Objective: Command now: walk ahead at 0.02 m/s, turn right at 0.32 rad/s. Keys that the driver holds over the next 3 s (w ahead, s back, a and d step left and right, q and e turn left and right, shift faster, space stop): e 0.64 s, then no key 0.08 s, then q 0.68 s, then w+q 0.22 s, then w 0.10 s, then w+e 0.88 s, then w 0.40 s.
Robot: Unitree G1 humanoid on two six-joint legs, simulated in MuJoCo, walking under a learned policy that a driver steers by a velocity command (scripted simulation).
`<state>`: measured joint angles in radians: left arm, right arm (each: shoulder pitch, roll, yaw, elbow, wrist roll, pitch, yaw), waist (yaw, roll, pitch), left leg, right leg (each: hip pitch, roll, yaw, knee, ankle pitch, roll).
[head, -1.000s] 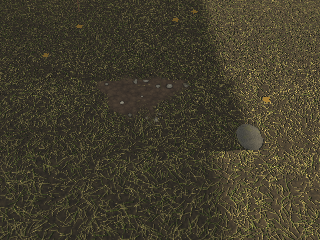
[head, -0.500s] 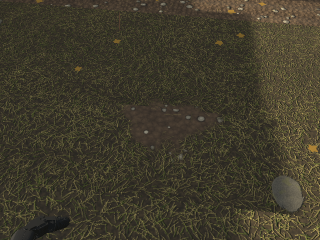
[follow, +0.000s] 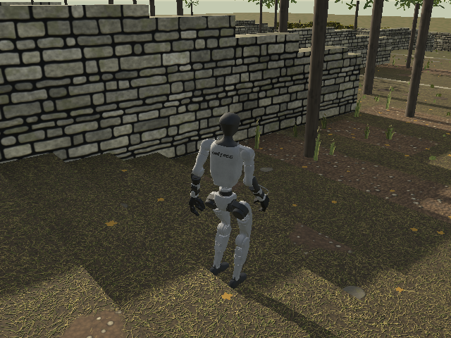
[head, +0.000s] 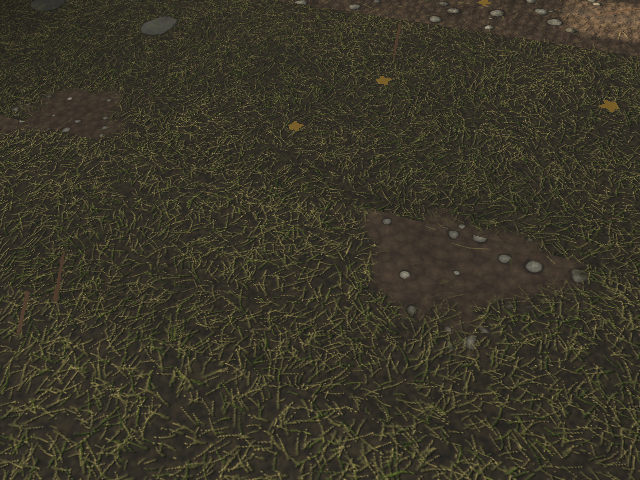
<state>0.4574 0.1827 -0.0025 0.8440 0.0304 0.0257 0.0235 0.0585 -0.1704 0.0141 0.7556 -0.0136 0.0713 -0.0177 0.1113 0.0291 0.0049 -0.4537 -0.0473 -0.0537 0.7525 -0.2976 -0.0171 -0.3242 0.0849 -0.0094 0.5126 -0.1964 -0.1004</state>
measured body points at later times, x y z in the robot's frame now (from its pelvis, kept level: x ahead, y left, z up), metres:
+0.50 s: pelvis -0.01 -0.04 -0.01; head +0.00 -0.06 +0.44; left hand +0.22 +0.17 -0.09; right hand +0.00 -0.33 -0.14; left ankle +0.02 +0.10 -0.70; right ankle -0.01 -0.11 -0.73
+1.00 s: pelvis +0.03 -0.04 +0.00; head +0.04 -0.03 +0.45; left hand +0.20 +0.16 -0.13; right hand +0.07 -0.32 -0.10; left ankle +0.09 +0.05 -0.73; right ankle -0.01 -0.11 -0.73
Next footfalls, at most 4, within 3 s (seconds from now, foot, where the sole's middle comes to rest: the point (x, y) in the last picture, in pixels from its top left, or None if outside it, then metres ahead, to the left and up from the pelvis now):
0.06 left None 0.06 0.11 -0.77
0.44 right None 0.03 -0.12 -0.77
0.94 left None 0.13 0.04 -0.77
1.46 left None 0.12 0.03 -0.77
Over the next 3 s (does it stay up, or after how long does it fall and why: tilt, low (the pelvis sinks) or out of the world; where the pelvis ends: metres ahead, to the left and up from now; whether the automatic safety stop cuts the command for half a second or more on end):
stays up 0.85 -0.10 -0.16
